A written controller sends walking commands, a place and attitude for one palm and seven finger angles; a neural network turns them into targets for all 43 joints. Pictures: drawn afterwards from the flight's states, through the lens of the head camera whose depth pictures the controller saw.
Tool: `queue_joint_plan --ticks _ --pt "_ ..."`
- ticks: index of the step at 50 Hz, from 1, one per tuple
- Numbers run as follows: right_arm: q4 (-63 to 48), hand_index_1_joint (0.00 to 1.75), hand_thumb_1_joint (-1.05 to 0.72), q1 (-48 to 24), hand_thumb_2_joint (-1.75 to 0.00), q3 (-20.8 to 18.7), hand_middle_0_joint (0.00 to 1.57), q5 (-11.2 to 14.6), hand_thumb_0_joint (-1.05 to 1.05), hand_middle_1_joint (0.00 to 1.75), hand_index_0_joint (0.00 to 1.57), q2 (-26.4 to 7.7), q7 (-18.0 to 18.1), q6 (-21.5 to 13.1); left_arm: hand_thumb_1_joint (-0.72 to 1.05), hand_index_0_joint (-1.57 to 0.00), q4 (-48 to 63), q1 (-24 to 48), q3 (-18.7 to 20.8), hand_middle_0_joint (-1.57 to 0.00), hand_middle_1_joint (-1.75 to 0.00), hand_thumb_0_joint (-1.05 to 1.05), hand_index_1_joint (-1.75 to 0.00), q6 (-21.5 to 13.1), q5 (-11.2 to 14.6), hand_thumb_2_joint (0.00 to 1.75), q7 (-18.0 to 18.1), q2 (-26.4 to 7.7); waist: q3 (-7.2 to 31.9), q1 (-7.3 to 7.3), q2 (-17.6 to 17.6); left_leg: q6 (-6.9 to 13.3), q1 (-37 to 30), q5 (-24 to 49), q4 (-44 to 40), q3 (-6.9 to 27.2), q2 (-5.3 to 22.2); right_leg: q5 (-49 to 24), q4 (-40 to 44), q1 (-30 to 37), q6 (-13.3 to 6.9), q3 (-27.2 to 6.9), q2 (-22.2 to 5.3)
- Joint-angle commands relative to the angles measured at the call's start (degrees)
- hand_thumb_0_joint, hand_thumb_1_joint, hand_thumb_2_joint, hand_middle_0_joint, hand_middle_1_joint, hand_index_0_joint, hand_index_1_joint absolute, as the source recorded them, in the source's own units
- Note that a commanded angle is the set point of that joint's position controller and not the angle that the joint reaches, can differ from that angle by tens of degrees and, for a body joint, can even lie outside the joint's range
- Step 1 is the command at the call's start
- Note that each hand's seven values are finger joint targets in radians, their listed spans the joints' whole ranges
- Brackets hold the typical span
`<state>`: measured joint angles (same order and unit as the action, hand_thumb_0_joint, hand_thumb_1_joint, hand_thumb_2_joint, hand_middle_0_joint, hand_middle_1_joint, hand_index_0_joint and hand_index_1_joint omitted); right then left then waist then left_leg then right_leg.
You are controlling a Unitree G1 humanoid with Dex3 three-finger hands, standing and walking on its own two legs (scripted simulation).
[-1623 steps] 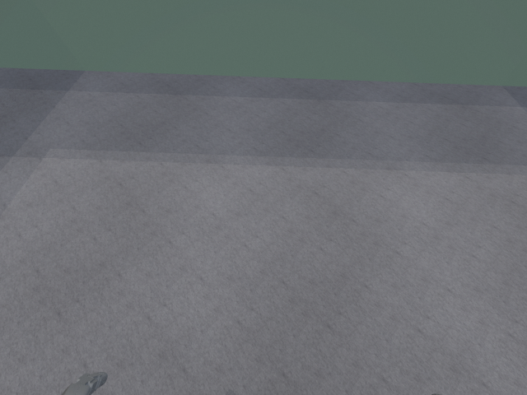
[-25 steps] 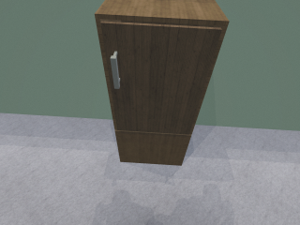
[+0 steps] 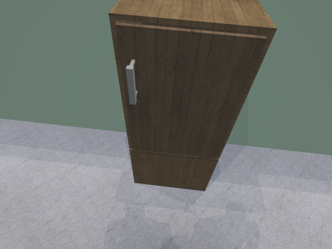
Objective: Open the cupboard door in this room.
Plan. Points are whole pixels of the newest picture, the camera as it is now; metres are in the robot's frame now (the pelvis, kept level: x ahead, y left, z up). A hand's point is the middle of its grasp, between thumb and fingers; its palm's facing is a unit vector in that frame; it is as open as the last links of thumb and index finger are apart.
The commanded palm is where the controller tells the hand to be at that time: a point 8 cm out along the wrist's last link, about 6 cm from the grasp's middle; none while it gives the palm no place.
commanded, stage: come to a stop and stand still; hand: left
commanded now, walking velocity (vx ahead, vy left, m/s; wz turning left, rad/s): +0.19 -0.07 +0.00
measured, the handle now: (133, 82) +0.58 +0.16 +0.08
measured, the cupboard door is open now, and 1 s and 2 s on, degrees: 0 0 0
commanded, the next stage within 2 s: look again from close up in 1.32 s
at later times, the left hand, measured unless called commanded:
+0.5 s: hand out of the picture +0.15 +0.14 -0.16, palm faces +0.01 -0.96 -0.27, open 7.3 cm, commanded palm none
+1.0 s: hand out of the picture +0.02 +0.16 -0.16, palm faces +0.05 -0.98 -0.18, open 7.4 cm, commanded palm none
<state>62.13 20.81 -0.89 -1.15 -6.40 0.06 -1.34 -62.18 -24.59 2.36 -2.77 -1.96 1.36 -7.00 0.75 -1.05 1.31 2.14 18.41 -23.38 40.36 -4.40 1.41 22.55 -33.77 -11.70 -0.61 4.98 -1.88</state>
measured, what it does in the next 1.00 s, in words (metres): steps on the spot: right foot, then left foot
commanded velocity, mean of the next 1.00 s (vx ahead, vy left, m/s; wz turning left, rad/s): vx -0.02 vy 0.02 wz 0.00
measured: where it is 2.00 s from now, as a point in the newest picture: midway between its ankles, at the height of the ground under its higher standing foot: outside the picture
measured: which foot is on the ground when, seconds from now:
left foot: down 0.00-0.36, up 0.38-0.72, down 0.74-1.00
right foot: down 0.00-0.04, up 0.06-0.32, down 0.34-0.74, up 0.76-1.00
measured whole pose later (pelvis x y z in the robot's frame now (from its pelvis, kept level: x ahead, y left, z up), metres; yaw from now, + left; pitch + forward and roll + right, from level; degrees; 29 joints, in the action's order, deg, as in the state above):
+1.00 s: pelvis +0.02 -0.02 +0.01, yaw +0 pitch +0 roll +1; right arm 60.0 20.4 -0.4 -2.0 -6.2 1.2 -0.4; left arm -59.8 -18.9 2.6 2.1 -1.8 0.5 -9.5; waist 0.9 0.1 2.2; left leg 2.3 11.6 -12.8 23.8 -4.0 -1.2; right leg 23.6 -44.5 -19.2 -0.4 2.0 -1.6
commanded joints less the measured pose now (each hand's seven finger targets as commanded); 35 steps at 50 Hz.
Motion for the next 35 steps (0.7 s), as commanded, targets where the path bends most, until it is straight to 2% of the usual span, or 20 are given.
queue_joint_plan --ticks 1,2,3,6,9,10,12,15,16,17,18,19,20,21,22,25,31,32,34,35 --pt "0.39 0.3 -0.9 11.9 -0.9 -1.47 0.2 -0.14 0.0 0.3 0.2 -6.6 0.94 -3.35 0.9 -0.2 1.68 -1.26 0.39 -0.2 -0.3 0.0 -0.3 0.06 0.71 0.9 -0.18 -3.51 -3.35 5.45 -10.2 3.69 -17.62 13.66 -18.86 12.68 9.34 -5.87 -8.28 -16.91 -3.14 -2.23 -1.34" --pt "2.04 0.3 -0.9 18.66 -0.9 -2.29 0.2 -0.5 0.0 0.3 0.2 -10.25 1.92 -3.26 0.9 -0.2 3.74 2.08 -0.26 -0.2 -0.3 0.0 -0.3 -0.2 0.67 0.9 -0.27 -2.37 -1.98 7.55 -18.07 8.97 -25.9 26.04 -23.53 26.15 20.72 8.77 -21.58 -28.2 -0.95 1.49 2.24" --pt "2.35 0.3 -0.9 18.58 -0.9 -2.05 0.2 -0.59 0.0 0.3 0.2 -10.49 2.3 -2.56 0.9 -0.2 4.71 4.9 0.14 -0.2 -0.3 0.0 -0.3 -0.06 0.45 0.9 -0.27 -3.72 -2.85 7.45 -9.99 12.22 -24.55 29.88 -23.39 26.71 23.57 9.77 -29.26 -29.63 -1.99 -2.64 -0.09" --pt "-0.05 0.3 -0.9 9.71 -0.9 -0.82 0.2 -0.7 0.0 0.3 0.2 -6.82 2.24 -3.29 0.9 -0.2 4.18 6.78 0.24 -0.2 -0.3 0.0 -0.3 0.34 0.13 0.9 -0.95 -2.03 -9.25 3.61 -6.25 11.75 -11.64 33.84 -24.56 17.6 20.32 2.15 -32.84 -28.64 -1.04 -4.53 -4.18" --pt "-1.16 0.3 -0.9 5.1 -0.9 -0.11 0.2 -0.62 0.0 0.3 0.2 -6.53 2.89 -3.63 0.9 -0.2 3.61 5.35 -0.57 -0.2 -0.3 0.0 -0.3 1.42 0.62 0.9 -1.11 0.51 -6.22 1.01 -8.11 7.7 -9.68 54.49 -21.83 5.16 14.31 -2.95 -19.83 -19.26 0.32 -2.3 -2.89" --pt "-1.46 0.3 -0.9 3.85 -0.9 0.02 0.2 -0.51 0.0 0.3 0.2 -6.6 3.08 -3.45 0.9 -0.2 3.5 5.22 -0.73 -0.2 -0.3 0.0 -0.3 1.68 0.83 0.9 -0.88 0.74 -5.13 0.79 -10.17 6.41 -8.94 58.13 -20.38 2.7 12.73 -5.4 -14.31 -15.03 0.45 -1.37 -1.87" --pt "-1.64 0.3 -0.9 2.51 -0.9 -0.5 0.2 -0.26 0.0 0.3 0.2 -7.56 3.26 -2.7 0.9 -0.2 3.69 5.66 -0.66 -0.2 -0.3 0.0 -0.3 1.86 0.83 0.9 -0.54 -0.45 -3.68 0.73 -10.46 4.87 -10.41 59.09 -17.55 1.82 11.74 -10.32 -5.67 -10.38 0.52 0.74 -0.21" --pt "-2.23 0.3 -0.9 1.71 -0.9 -2.05 0.2 0.25 0.0 0.3 0.2 -9.29 3.04 -1.08 0.9 -0.2 3.5 2.69 0.39 -0.2 -0.3 0.0 -0.3 1.93 0.65 0.9 -0.29 -4.57 -1.45 -1.15 -8.93 2.86 -9.95 47.56 -11.97 2.0 10.73 -21.3 4.3 -2.91 0.58 1.26 -0.59" --pt "-2.54 0.3 -0.9 2.17 -0.9 -2.42 0.2 0.42 0.0 0.3 0.2 -8.57 2.84 -0.59 0.9 -0.2 3.59 1.15 1.01 -0.2 -0.3 0.0 -0.3 1.56 0.4 0.9 -0.06 -7.54 0.45 -1.59 -4.44 0.93 -6.97 37.06 -7.75 1.33 8.67 -35.97 4.97 2.3 0.21 -1.37 -3.49" --pt "-2.63 0.3 -0.9 4.59 -0.9 -2.55 0.2 0.66 0.0 0.3 0.2 -6.53 2.59 -0.1 0.9 -0.2 3.91 0.88 1.72 -0.2 -0.3 0.0 -0.3 1.22 0.05 0.9 0.47 -11.08 4.19 -1.14 4.6 -1.28 0.11 20.43 0.28 -0.24 3.37 -59.17 1.04 9.59 -3.69 -10.74 -11.5" --pt "-2.71 0.3 -0.9 6.6 -0.9 -2.77 0.2 1.23 0.0 0.3 0.2 -4.9 2.56 0.4 0.9 -0.2 3.63 -0.82 2.3 -0.2 -0.3 0.0 -0.3 1.25 0.41 0.9 0.56 -13.8 8.57 -1.46 11.4 -2.85 3.69 -7.95 10.64 -1.34 -2.3 -75.64 2.31 14.14 -10.74 -16.44 -21.13" --pt "-3.19 0.3 -0.9 4.85 -0.9 -2.7 0.2 1.48 0.0 0.3 0.2 -4.54 2.9 0.73 0.9 -0.2 4.08 -1.16 2.3 -0.2 -0.3 0.0 -0.3 1.14 0.58 0.9 0.81 -13.53 9.21 -2.12 13.51 -2.64 4.36 -15.31 18.39 2.86 -1.86 -76.85 4.66 12.57 -14.35 -17.35 -23.62" --pt "-3.4 0.3 -0.9 2.46 -0.9 -2.57 0.2 1.42 0.0 0.3 0.2 -4.23 2.83 1.42 0.9 -0.2 4.62 1.06 2.13 -0.2 -0.3 0.0 -0.3 1.42 0.54 0.9 1.15 -12.11 8.14 -2.23 14.09 -2.71 5.54 -14.69 23.59 5.03 -0.97 -68.77 6.21 9.13 -15.12 -17.96 -22.09" --pt "-3.55 0.3 -0.9 0.51 -0.9 -2.68 0.2 1.18 0.0 0.3 0.2 -4.15 2.56 2.02 0.9 -0.2 5.48 4.15 1.78 -0.2 -0.3 0.0 -0.3 1.92 0.49 0.9 1.36 -11.13 5.14 -1.72 13.06 -2.98 7.43 -12.67 26.59 5.36 -0.78 -60.83 7.5 5.71 -14.25 -16.37 -20.2" --pt "-3.39 0.3 -0.9 -0.09 -0.9 -2.71 0.2 1.03 0.0 0.3 0.2 -4.25 2.3 2.39 0.9 -0.2 6.49 6.69 1.89 -0.2 -0.3 0.0 -0.3 2.35 0.47 0.9 1.71 -10.64 3.99 -0.96 9.61 -3.23 8.04 -10.65 26.97 5.26 -0.23 -55.42 8.35 4.27 -13.74 -14.85 -19.52" --pt "-3.95 0.3 -0.9 -1.04 -0.9 -2.69 0.2 0.61 0.0 0.3 0.2 -4.44 1.26 3.61 0.9 -0.2 8.6 9.55 2.16 -0.2 -0.3 0.0 -0.3 2.78 0.22 0.9 1.71 -11.59 3.82 0.05 9.02 -4.15 5.97 -5.17 24.14 3.93 -0.82 -38.76 11.91 -1.95 -11.06 -11.8 -17.2" --pt "-5.97 0.3 -0.9 -2.57 -0.9 -2.46 0.2 0.27 0.0 0.3 0.2 -4.42 0.35 3.18 0.9 -0.2 10.15 10.75 3.31 -0.2 -0.3 0.0 -0.3 3.62 -0.45 0.9 1.29 -13.86 2.28 -0.75 7.57 -3.45 0.75 -2.81 6.69 1.1 -1.45 -9.14 16.88 -6.02 -10.35 -15.23 -16.15" --pt "-5.78 0.3 -0.9 -1.39 -0.9 -2.4 0.2 0.37 0.0 0.3 0.2 -4.37 0.3 2.99 0.9 -0.2 10.27 11.16 3.22 -0.2 -0.3 0.0 -0.3 3.76 -0.51 0.9 1.26 -13.97 1.9 -0.17 7.91 -3.23 -1.81 -1.79 2.46 0.42 -1.68 -4.4 17.46 -7.65 -9.7 -15.22 -15.48" --pt "-4.33 0.3 -0.9 4.63 -0.9 -2.17 0.2 0.41 0.0 0.3 0.2 -4.05 0.21 2.62 0.9 -0.2 10.95 13.58 3.15 -0.2 -0.3 0.0 -0.3 4.51 -0.09 0.9 1.06 -13.83 1.35 3.06 7.13 -2.06 -12.49 4.0 -9.26 -1.59 -3.03 5.92 17.82 -15.43 -5.68 -12.58 -12.4" --pt "-3.59 0.3 -0.9 7.1 -0.9 -2.12 0.2 0.35 0.0 0.3 0.2 -4.63 0.43 2.46 0.9 -0.2 11.0 13.97 2.71 -0.2 -0.3 0.0 -0.3 4.9 0.24 0.9 0.87 -12.38 1.0 3.91 3.74 -1.69 -16.97 4.6 -15.41 -0.99 -2.4 9.22 14.55 -18.49 -3.24 -10.02 -9.72"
